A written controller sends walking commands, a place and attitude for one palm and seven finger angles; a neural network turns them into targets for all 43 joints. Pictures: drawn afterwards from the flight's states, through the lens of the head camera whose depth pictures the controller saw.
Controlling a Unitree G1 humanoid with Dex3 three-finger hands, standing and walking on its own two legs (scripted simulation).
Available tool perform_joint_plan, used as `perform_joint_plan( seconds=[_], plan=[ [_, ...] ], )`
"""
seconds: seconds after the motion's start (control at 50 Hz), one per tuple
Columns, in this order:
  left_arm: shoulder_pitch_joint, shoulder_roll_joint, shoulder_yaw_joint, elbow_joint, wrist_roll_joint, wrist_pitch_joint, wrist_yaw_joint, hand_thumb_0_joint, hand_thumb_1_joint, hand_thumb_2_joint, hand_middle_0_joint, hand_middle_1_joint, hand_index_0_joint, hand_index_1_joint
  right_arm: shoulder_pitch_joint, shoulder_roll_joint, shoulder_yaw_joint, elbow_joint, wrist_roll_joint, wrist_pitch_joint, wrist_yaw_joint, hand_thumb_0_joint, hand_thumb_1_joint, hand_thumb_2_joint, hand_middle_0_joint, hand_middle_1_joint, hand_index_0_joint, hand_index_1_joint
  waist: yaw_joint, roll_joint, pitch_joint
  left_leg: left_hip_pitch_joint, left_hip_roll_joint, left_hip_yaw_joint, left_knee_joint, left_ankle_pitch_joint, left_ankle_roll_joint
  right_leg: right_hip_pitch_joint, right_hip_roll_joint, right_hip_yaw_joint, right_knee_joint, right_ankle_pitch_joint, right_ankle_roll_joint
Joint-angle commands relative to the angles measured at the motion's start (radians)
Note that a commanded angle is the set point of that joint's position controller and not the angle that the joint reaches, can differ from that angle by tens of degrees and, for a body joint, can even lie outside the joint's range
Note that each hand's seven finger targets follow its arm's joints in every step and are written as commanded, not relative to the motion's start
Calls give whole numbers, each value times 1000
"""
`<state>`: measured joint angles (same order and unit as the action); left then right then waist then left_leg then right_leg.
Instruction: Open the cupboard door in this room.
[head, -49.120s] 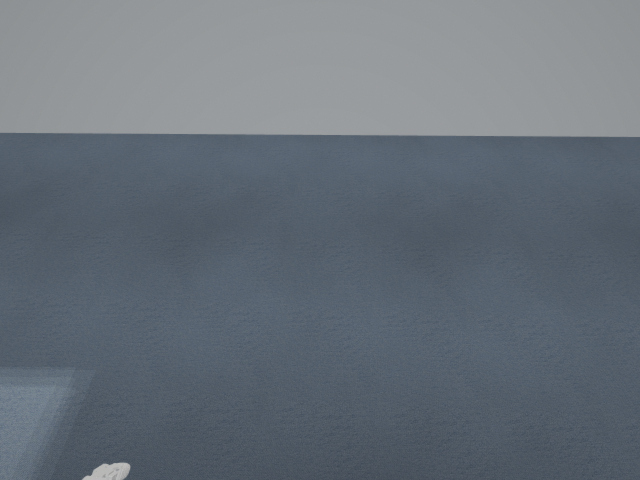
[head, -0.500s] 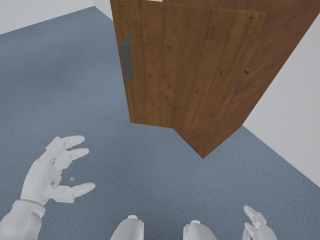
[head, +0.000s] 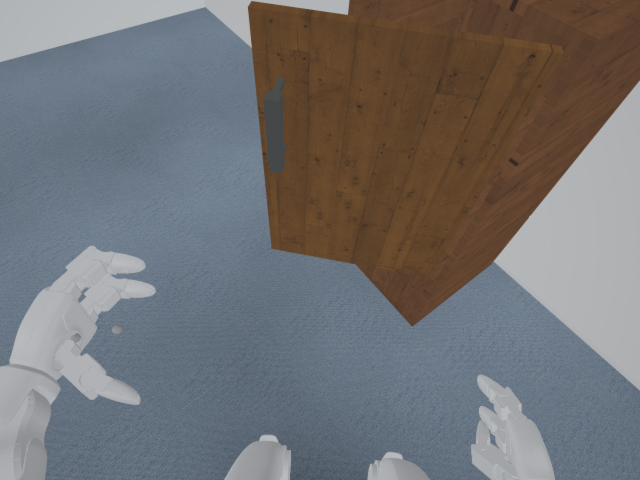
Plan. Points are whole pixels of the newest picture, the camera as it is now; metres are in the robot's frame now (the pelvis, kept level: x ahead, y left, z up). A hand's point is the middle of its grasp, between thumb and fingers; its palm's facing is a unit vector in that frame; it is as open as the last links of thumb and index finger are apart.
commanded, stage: raise the hand with hooked fingers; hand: left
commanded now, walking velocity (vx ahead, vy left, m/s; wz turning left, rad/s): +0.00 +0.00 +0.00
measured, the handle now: (278, 127) +0.63 +0.12 +0.04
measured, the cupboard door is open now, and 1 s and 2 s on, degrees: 43 43 43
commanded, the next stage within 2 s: move the hooked fingers beside the handle in 0.72 s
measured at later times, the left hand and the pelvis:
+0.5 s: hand (118, 305) +0.29 +0.26 +0.05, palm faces -0.12 -0.99 -0.04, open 13.9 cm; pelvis +0.00 -0.01 +0.00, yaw -1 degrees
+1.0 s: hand (125, 295) +0.30 +0.25 +0.06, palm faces -0.11 -0.99 -0.03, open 13.9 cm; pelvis +0.00 -0.01 +0.00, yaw +0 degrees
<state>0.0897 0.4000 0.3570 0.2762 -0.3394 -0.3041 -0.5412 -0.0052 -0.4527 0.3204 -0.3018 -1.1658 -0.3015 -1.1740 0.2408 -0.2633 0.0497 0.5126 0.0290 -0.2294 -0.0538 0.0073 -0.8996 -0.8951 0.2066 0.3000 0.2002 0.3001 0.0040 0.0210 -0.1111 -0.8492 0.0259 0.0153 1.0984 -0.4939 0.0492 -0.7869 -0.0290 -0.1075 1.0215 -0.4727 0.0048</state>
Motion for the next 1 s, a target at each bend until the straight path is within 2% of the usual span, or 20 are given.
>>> perform_joint_plan(
  seconds=[0.0, 0.18, 0.24, 0.34, 0.38, 0.42, 0.46, 0.48, 0.52, 0.62, 0.68, 0.72, 0.76, 0.8, 0.82, 0.86, 0.92, 0.94, 0.96, 0.98],
  plan=[
    [-175, 237, 126, -149, -47, -55, -33, 0, -500, 300, -300, -1200, -300, -1200, 17, -179, -77, -119, 9, -40, -12, 0, -900, -900, 200, 300, 200, 300, -19, 81, -267, 256, -10, -83, -192, 335, -43, 79, 67, 29, -109, 208, -41],
    [-256, 327, 195, -54, -66, -50, -85, 0, -500, 300, -300, -1200, -300, -1200, 39, -189, -79, -108, 12, -33, -16, 0, -900, -900, 200, 300, 200, 300, -18, 81, -281, 251, -12, -71, -197, 332, -35, 100, 68, 41, -130, 210, -44],
    [-239, 290, 171, -22, -75, -49, -102, 0, -500, 300, -300, -1200, -300, -1200, 40, -188, -82, -113, 16, -34, -15, 0, -900, -900, 200, 300, 200, 300, -18, 77, -274, 242, -15, -64, -201, 311, -31, 102, 63, 47, -140, 200, -40],
    [-229, 303, 180, -8, -79, -48, -108, 0, -500, 300, -300, -1200, -300, -1200, 50, -191, -86, -120, 15, -30, -6, 0, -900, -900, 200, 300, 200, 300, -19, 50, -264, 215, -17, -54, -194, 302, -25, 107, 64, 55, -146, 205, -37],
    [-254, 326, 194, -29, -80, -59, -107, 0, -500, 300, -300, -1200, -300, -1200, 48, -191, -84, -121, 13, -29, -4, 0, -900, -900, 200, 300, 200, 300, -15, 78, -267, 210, -18, -51, -188, 307, -26, 114, 66, 62, -140, 207, -43],
    [-236, 321, 200, -26, -82, -65, -97, 0, -500, 300, -300, -1200, -300, -1200, 50, -188, -85, -127, 14, -28, -4, 0, -900, -900, 200, 300, 200, 300, -14, 63, -267, 202, -18, -48, -190, 291, -24, 117, 64, 65, -144, 194, -39],
    [-259, 343, 211, -63, -82, -79, -88, 0, -500, 300, -300, -1200, -300, -1200, 47, -189, -84, -126, 10, -33, -3, 0, -900, -900, 200, 300, 200, 300, -9, 101, -277, 211, -17, -50, -182, 309, -26, 123, 68, 68, -131, 206, -47],
    [-256, 341, 213, -72, -82, -83, -87, 0, -500, 300, -300, -1200, -300, -1200, 50, -185, -84, -125, 11, -31, -2, 0, -900, -900, 200, 300, 200, 300, -12, 101, -300, 227, -16, -51, -187, 310, -26, 124, 67, 66, -133, 208, -43],
    [-232, 315, 195, -59, -77, -80, -84, 0, -500, 300, -300, -1200, -300, -1200, 47, -182, -84, -125, 14, -30, -3, 0, -900, -900, 200, 300, 200, 300, -18, 95, -280, 223, -16, -51, -190, 297, -25, 111, 65, 64, -139, 199, -38],
    [-245, 312, 184, -46, -72, -68, -88, 0, -500, 300, -300, -1200, -300, -1200, 45, -183, -80, -123, 16, -28, -8, 0, -900, -900, 200, 300, 200, 300, -22, 102, -270, 219, -15, -53, -192, 287, -25, 104, 64, 61, -137, 193, -38],
    [-259, 318, 190, -32, -80, -63, -96, 0, -500, 300, -300, -1200, -300, -1200, 45, -185, -79, -124, 16, -26, -12, 0, -900, -900, 200, 300, 200, 300, -25, 60, -265, 200, -16, -50, -185, 263, -22, 111, 65, 70, -147, 178, -37],
    [-259, 300, 173, -27, -78, -62, -100, 0, -500, 300, -300, -1200, -300, -1200, 42, -184, -79, -123, 18, -27, -15, 0, -900, -900, 200, 300, 200, 300, -28, 66, -257, 201, -16, -50, -185, 259, -22, 101, 63, 67, -146, 176, -36],
    [-278, 314, 179, -33, -80, -66, -100, 0, -500, 300, -300, -1200, -300, -1200, 40, -186, -78, -123, 15, -30, -14, 0, -900, -900, 200, 300, 200, 300, -25, 65, -255, 193, -16, -53, -177, 265, -23, 106, 67, 68, -137, 177, -43],
    [-269, 312, 176, -45, -74, -70, -100, 0, -500, 300, -300, -1200, -300, -1200, 40, -184, -78, -122, 17, -30, -12, 0, -900, -900, 200, 300, 200, 300, -21, 95, -276, 218, -15, -58, -186, 278, -26, 99, 64, 63, -133, 185, -40],
    [-314, 282, 141, -57, -73, -71, -99, 0, -500, 300, -300, -1200, -300, -1200, 33, -181, -75, -121, 17, -31, -13, 0, -900, -900, 200, 300, 200, 300, -33, 105, -269, 225, -15, -58, -185, 263, -25, 82, 63, 60, -133, 175, -39],
    [-404, 307, 149, -13, -67, -68, -91, 0, -500, 300, -300, -1200, -300, -1200, 45, -190, -76, -98, 14, -28, -24, 0, -900, -900, 200, 300, 200, 300, -54, 54, -239, 196, -11, -63, -165, 239, -23, 52, 69, 62, -129, 155, -40],
    [-454, 313, 144, 44, -52, -67, -88, 0, -500, 300, -300, -1200, -300, -1200, 49, -191, -73, -91, 16, -22, -30, 0, -900, -900, 200, 300, 200, 300, -47, 71, -248, 183, -12, -64, -175, 198, -26, 45, 59, 67, -133, 111, -39],
    [-501, 299, 120, 45, -45, -68, -87, 0, -500, 300, -300, -1200, -300, -1200, 48, -190, -72, -87, 18, -21, -32, 0, -900, -900, 200, 300, 200, 300, -57, 78, -252, 194, -13, -65, -175, 198, -24, 36, 58, 68, -132, 115, -38],
    [-519, 317, 130, 44, -43, -67, -88, 0, -500, 300, -300, -1200, -300, -1200, 50, -192, -72, -88, 15, -20, -34, 0, -900, -900, 200, 300, 200, 300, -45, 107, -273, 200, -13, -64, -168, 220, -27, 40, 61, 68, -119, 128, -46],
    [-552, 323, 122, 42, -31, -67, -86, 0, -500, 300, -300, -1200, -300, -1200, 55, -191, -71, -82, 15, -16, -33, 0, -900, -900, 200, 300, 200, 300, -49, 111, -303, 228, -10, -69, -172, 244, -28, 40, 58, 65, -118, 149, -44]
  ],
)
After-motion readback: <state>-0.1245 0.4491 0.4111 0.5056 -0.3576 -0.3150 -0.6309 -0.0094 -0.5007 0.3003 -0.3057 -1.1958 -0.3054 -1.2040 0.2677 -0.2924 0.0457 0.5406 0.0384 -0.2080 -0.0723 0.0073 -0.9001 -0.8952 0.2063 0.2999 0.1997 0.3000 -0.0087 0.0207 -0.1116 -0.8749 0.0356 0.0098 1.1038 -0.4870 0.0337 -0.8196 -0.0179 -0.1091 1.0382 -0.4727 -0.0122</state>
